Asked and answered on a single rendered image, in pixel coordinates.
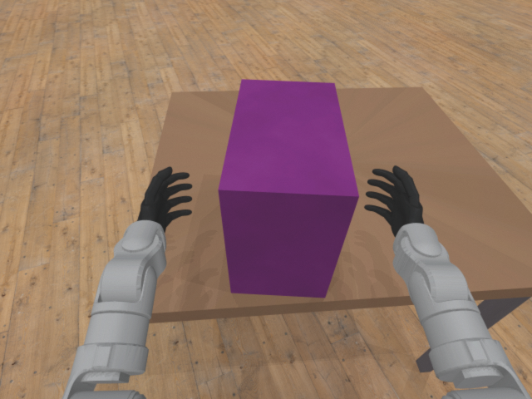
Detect table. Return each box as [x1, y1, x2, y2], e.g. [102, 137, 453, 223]
[148, 87, 532, 372]

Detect carton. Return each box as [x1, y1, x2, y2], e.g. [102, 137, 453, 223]
[218, 79, 359, 298]

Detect robot left forearm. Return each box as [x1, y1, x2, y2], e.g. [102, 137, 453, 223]
[62, 220, 166, 399]

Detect robot left hand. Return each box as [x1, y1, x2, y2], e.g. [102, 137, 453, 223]
[137, 167, 192, 232]

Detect robot right hand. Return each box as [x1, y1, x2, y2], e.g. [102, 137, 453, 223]
[364, 165, 424, 237]

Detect robot right forearm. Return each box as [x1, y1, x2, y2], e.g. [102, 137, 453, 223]
[393, 223, 532, 399]

